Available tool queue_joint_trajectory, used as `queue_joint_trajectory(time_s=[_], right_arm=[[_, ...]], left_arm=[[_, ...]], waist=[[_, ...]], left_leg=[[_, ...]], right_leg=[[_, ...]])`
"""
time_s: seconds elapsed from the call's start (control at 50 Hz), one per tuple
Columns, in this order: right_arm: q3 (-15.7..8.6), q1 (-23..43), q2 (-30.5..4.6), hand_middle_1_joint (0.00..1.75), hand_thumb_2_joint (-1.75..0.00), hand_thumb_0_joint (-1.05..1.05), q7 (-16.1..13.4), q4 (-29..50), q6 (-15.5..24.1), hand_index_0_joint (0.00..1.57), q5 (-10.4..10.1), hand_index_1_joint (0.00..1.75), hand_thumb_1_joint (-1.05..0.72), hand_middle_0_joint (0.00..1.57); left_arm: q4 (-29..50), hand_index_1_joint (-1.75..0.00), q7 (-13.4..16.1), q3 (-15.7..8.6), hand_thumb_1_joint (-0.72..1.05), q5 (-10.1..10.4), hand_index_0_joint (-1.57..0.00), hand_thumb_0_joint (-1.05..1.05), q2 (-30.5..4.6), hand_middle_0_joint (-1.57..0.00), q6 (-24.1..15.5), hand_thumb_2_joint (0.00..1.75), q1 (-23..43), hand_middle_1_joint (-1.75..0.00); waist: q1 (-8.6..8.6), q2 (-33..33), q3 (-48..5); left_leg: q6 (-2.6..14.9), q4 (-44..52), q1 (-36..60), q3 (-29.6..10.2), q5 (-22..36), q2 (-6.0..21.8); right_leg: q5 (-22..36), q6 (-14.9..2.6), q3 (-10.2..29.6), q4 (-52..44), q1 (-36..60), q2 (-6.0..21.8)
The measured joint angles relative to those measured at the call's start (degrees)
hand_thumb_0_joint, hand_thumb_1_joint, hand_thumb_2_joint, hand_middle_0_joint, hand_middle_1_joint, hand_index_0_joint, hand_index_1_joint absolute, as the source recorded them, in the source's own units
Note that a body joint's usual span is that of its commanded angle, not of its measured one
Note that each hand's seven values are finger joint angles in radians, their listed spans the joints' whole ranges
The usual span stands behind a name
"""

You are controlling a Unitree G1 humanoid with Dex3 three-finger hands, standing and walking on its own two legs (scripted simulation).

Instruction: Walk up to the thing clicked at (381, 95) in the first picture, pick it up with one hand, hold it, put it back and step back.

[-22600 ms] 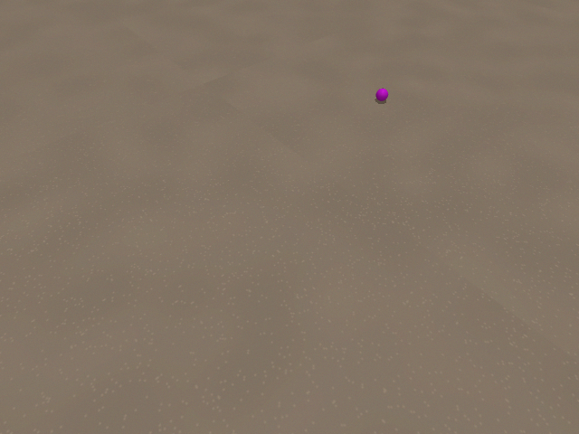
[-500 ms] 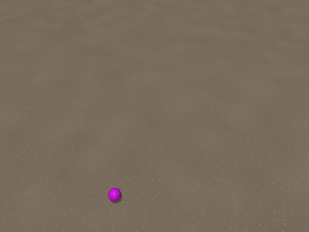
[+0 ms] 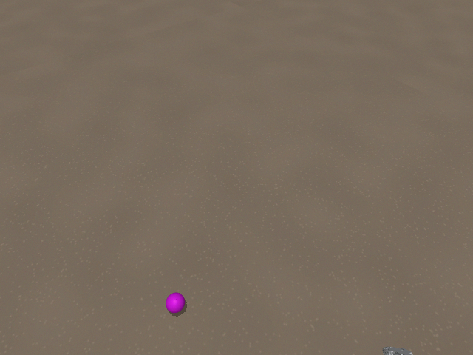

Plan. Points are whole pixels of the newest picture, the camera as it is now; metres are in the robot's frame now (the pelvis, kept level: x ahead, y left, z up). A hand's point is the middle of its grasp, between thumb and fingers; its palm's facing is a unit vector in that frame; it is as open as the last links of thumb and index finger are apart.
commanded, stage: walk up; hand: left
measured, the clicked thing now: (175, 302) +0.45 +0.25 -0.74
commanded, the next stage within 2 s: stand in 0.26 s
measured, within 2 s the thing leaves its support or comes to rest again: neither
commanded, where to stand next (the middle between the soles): +0.07 -0.01 m, yaw +2 degrees
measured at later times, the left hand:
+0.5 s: hand out of the picture +0.07 +0.25 -0.16, palm faces -0.04 -0.94 -0.34, open 7.4 cm
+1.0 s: hand out of the picture +0.07 +0.24 -0.15, palm faces -0.02 -0.94 -0.34, open 7.4 cm
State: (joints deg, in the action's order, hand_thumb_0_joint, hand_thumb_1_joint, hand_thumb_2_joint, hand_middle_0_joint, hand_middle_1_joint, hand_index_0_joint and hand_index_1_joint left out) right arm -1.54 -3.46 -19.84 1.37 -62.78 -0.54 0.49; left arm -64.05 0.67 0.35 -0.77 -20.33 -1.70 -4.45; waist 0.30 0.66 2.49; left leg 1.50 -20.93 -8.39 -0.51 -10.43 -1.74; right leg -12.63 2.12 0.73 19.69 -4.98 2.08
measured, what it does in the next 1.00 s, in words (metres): stands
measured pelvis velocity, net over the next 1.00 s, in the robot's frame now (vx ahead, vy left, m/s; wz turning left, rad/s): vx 0.00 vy -0.02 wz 0.00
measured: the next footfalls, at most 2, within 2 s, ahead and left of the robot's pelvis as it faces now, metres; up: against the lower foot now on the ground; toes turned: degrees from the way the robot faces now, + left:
none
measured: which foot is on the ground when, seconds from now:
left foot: down 0.00-1.00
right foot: down 0.00-1.00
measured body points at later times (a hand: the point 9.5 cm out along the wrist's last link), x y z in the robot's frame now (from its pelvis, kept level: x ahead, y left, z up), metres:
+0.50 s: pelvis +0.00 +0.00 +0.00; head +0.01 +0.00 +0.45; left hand +0.07 +0.29 -0.13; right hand +0.08 -0.30 -0.13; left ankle +0.01 +0.10 -0.75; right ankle -0.02 -0.14 -0.75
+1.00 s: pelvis +0.00 -0.02 +0.00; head +0.01 -0.02 +0.45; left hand +0.07 +0.29 -0.13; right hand +0.08 -0.32 -0.13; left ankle +0.01 +0.10 -0.75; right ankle -0.02 -0.14 -0.75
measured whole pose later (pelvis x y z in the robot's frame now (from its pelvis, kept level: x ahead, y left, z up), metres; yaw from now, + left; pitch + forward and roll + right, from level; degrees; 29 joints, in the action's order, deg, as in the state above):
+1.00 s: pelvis +0.00 -0.02 +0.00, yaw +0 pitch -2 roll +0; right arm 0.0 -5.4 -20.1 0.6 -65.6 0.6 0.6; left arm -64.6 -0.2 -0.1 -0.7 -19.9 -0.5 -6.8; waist 0.0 0.2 2.8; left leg 0.1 -18.3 -7.3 -1.2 -9.1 -0.6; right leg -11.6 0.9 0.1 17.6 -4.1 0.9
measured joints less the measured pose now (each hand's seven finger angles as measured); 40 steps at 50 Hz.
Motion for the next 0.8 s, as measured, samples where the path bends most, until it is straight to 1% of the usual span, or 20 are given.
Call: queue_joint_trajectory(time_s=[0.26,0.46,0.62,0.8], right_arm=[[0.01,-0.94,-0.27,0.3,-0.9,0.01,0.09,-1.21,-0.4,0.21,0.21,0.3,-0.9,0.2],[1.03,-1.35,0.28,0.3,-0.9,0.01,-0.49,-2.64,0.89,0.21,0.03,0.3,-0.9,0.2],[1.2,-1.39,0.01,0.3,-0.9,0.01,-0.67,-3.07,1.07,0.21,0.04,0.3,-0.9,0.2],[1.3,-1.69,-0.21,0.3,-0.9,0.01,-0.67,-3.09,1.11,0.21,0.09,0.3,-0.9,0.2]], left_arm=[[-0.63,-0.3,-0.17,-0.19,0.9,-0.51,-0.2,0.0,-0.14,-0.2,0.39,0.9,-0.6,-0.3],[-1.0,-0.3,-0.65,-0.2,0.9,-0.01,-0.2,0.0,0.29,-0.2,1.14,0.9,-1.58,-0.3],[-1.04,-0.3,-0.95,-0.13,0.9,-0.12,-0.2,0.0,0.86,-0.2,1.29,0.9,-2.18,-0.3],[-0.83,-0.3,-0.91,-0.3,0.9,-0.1,-0.2,0.0,0.67,-0.2,1.18,0.9,-2.55,-0.3]], waist=[[-0.12,-0.32,0.43],[-0.38,-1.07,0.87],[-0.43,-1.01,0.3],[-0.44,-0.64,0.27]], left_leg=[[0.03,1.54,0.74,0.08,0.71,-0.23],[-0.37,2.67,1.02,0.04,1.48,0.14],[-0.67,2.92,0.99,-0.08,1.68,0.42],[-1.07,2.74,0.85,-0.48,1.57,0.84]], right_leg=[[0.31,0.08,0.07,-0.75,0.36,0.26],[1.01,-0.2,0.05,-1.69,0.51,-0.1],[1.11,-0.53,-0.05,-1.75,0.4,-0.38],[1.11,-0.9,-0.43,-1.96,0.54,-0.82]])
